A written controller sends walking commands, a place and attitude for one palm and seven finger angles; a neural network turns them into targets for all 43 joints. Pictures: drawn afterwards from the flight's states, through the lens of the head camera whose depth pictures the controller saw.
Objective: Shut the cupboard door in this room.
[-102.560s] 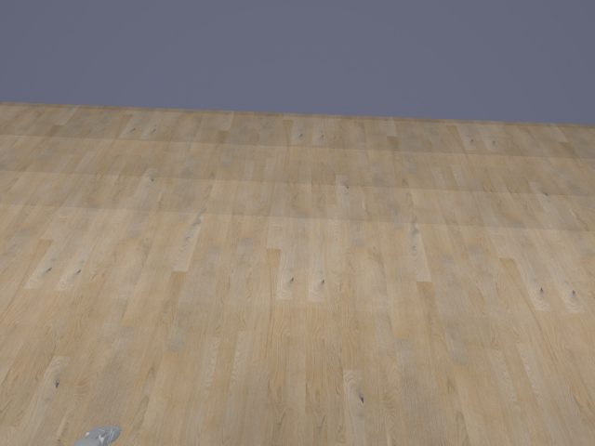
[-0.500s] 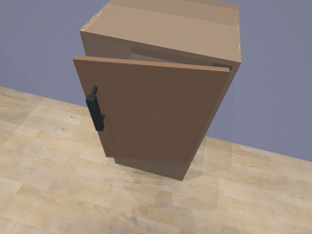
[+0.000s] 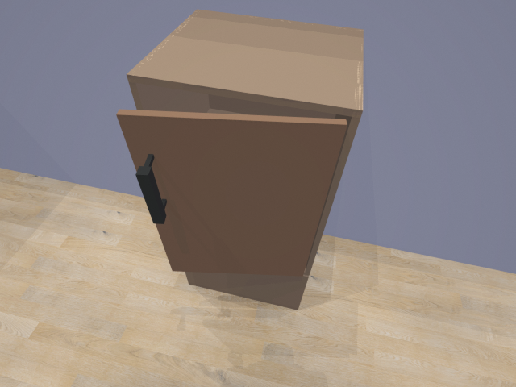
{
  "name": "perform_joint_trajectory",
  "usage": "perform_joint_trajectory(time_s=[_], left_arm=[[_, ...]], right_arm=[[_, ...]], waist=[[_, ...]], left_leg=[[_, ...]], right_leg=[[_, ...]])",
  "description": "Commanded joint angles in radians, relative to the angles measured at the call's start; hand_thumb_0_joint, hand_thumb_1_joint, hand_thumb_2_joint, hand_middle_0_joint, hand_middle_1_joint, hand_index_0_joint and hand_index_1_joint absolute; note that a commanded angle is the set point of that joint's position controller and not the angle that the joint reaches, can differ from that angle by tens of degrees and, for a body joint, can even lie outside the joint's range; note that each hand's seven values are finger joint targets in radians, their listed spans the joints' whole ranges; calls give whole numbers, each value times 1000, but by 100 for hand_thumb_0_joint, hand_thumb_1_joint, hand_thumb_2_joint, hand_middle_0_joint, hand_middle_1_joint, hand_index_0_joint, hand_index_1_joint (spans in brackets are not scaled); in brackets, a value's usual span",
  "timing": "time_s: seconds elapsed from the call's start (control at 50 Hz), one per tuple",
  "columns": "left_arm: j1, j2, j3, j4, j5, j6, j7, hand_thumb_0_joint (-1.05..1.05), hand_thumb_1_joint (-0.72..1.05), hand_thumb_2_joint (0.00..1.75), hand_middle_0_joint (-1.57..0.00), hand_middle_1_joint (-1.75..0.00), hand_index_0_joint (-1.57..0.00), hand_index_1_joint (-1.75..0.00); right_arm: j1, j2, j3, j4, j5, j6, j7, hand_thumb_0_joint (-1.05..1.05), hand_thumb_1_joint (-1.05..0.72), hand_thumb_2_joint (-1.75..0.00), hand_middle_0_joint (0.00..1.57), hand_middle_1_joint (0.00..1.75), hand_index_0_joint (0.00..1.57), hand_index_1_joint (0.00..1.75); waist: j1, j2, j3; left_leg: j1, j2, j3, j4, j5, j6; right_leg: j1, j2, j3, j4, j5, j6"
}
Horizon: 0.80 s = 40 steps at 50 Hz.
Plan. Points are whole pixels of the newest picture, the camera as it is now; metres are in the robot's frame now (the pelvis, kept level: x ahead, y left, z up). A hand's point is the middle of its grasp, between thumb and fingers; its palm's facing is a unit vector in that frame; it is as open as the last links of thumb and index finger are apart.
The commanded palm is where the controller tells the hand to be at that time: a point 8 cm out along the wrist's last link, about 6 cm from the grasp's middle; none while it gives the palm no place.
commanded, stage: come to a stop and stand still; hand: left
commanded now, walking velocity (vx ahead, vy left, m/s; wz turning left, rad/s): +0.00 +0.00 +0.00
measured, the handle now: (155, 189) +0.50 +0.25 -0.03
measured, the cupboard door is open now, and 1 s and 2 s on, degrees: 12 12 12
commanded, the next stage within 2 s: look again from close up in 0.14 s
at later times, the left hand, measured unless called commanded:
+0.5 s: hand out of the picture +0.02 +0.20 -0.18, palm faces +0.04 -0.98 -0.22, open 7.4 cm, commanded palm none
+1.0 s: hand out of the picture -0.04 +0.23 -0.18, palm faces +0.01 -0.98 -0.19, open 7.4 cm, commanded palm none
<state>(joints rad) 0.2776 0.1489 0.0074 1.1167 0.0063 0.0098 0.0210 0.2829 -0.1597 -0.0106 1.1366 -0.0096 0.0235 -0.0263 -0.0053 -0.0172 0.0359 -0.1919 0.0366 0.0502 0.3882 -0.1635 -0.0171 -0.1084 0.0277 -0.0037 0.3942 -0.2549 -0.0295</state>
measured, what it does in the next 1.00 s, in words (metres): shifts its weight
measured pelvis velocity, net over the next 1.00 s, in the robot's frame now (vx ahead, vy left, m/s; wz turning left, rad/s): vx -0.02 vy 0.06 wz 0.00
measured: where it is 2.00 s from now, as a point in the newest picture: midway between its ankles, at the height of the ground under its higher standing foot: outside the picture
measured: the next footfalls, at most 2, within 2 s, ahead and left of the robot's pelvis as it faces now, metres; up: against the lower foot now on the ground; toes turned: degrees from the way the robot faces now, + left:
right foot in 1.56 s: +0.11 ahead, -0.08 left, +0.00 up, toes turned +0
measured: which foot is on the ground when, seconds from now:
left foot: down 0.00-1.00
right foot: down 0.00-1.00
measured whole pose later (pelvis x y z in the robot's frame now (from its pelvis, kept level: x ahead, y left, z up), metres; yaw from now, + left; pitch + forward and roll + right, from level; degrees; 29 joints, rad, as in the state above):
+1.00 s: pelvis -0.02 +0.06 -0.01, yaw +0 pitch -2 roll -1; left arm 0.36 0.18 0.00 1.05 0.03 0.01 0.03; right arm 0.27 -0.17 -0.02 1.06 -0.01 0.02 -0.01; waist 0.00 -0.01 0.02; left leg -0.26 -0.03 0.08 0.47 -0.18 0.06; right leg -0.18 -0.04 0.02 0.49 -0.30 0.03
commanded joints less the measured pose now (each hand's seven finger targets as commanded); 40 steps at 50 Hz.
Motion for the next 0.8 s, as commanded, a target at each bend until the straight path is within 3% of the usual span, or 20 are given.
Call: perform_joint_trajectory(time_s=[0.0, 0.2, 0.22, 0.24, 0.26, 0.28, 0.32, 0.34, 0.38, 0.44, 0.52, 0.6, 0.78], left_arm=[[39, 95, 13, -20, 0, -17, 10, 0, 90, 90, -20, -30, -20, -30], [85, 60, 9, 5, 0, -21, 15, 0, 90, 90, -20, -30, -20, -30], [55, 252, -4, -92, 22, -41, 20, 0, 90, 90, -20, -30, -20, -30], [53, 179, 22, -93, 14, -45, 21, 0, 90, 90, -20, -30, -20, -30], [76, 145, 9, -93, 8, -49, 24, 0, 90, 90, -20, -30, -20, -30], [82, 118, 9, -94, 9, -48, 27, 0, 90, 90, -20, -30, -20, -30], [82, 115, 4, -109, 12, -43, 30, 0, 90, 90, -20, -30, -20, -30], [70, 112, 8, -115, 13, -41, 32, 0, 90, 90, -20, -30, -20, -30], [64, 119, 10, -132, 14, -35, 33, 0, 90, 90, -20, -30, -20, -30], [87, 119, 8, -144, 13, -28, 35, 0, 90, 90, -20, -30, -20, -30], [85, 126, 5, -162, 15, -19, 33, 0, 90, 90, -20, -30, -20, -30], [72, 140, 6, -166, 15, -16, 29, 0, 90, 90, -20, -30, -20, -30], [90, 137, 2, -149, 17, -18, 23, 0, 90, 90, -20, -30, -20, -30]], right_arm=[[53, -81, -7, -23, -1, -24, -9, 0, -90, -90, 20, 30, 20, 30], [95, -60, -5, -8, 1, -33, -18, 0, -90, -90, 20, 30, 20, 30], [-7, -147, -21, -122, -14, -34, 5, 0, -90, -90, 20, 30, 20, 30], [11, -145, -37, -143, -14, -59, -6, 0, -90, -90, 20, 30, 20, 30], [28, -90, -31, -138, -11, -62, -11, 0, -90, -90, 20, 30, 20, 30], [57, -74, -29, -143, -8, -59, -13, 0, -90, -90, 20, 30, 20, 30], [61, -62, -20, -159, -13, -45, -8, 0, -90, -90, 20, 30, 20, 30], [63, -61, -24, -160, -12, -41, -6, 0, -90, -90, 20, 30, 20, 30], [58, -72, -27, -165, -10, -39, -5, 0, -90, -90, 20, 30, 20, 30], [46, -92, -24, -165, -8, -45, -4, 0, -90, -90, 20, 30, 20, 30], [12, -122, -25, -176, -8, -43, -2, 0, -90, -90, 20, 30, 20, 30], [-24, -141, -28, -188, -8, -39, 3, 0, -90, -90, 20, 30, 20, 30], [-33, -155, -29, -171, -4, -39, 11, 0, -90, -90, 20, 30, 20, 30]], waist=[[-2, 10, 56], [1, 19, 54], [-12, 77, 159], [-4, 163, 8], [-1, 132, -114], [-10, 68, -145], [-10, -82, -77], [-19, -94, -29], [-19, -50, 30], [-2, 19, 11], [6, 50, 19], [4, 44, 52], [4, 28, 16]], left_leg=[[26, 57, -76, -64, -21, 18], [25, 64, -84, -56, 36, 22], [-19, 10, -114, 14, 53, 33], [2, 61, -103, 74, 95, 39], [31, 57, -110, 127, 117, 45], [12, 52, -102, 147, 86, 41], [-58, 24, -74, 169, -2, 36], [-74, 20, -70, 166, -23, 35], [-74, 29, -77, 144, 8, 37], [-46, 57, -99, 121, 142, 54], [-48, 71, -115, 80, 131, 67], [-71, 69, -128, 17, -30, 65], [-55, 77, -146, -65, -151, 63]], right_leg=[[-124, -123, 126, -140, -20, -14], [-97, -118, 104, -117, 60, -13], [-186, -101, 90, -73, 71, -26], [-146, -142, 98, -3, 58, -25], [-107, -142, 111, 1, 129, -29], [-95, -151, 118, 4, 140, -30], [-105, -171, 146, -14, 167, -35], [-141, -171, 144, -19, 123, -36], [-189, -147, 125, -5, 93, -28], [-154, -111, 83, 60, 171, -13], [-150, -93, 73, 62, 102, -1], [-167, -93, 72, 40, 34, 8], [-139, -103, 57, 14, 19, 21]])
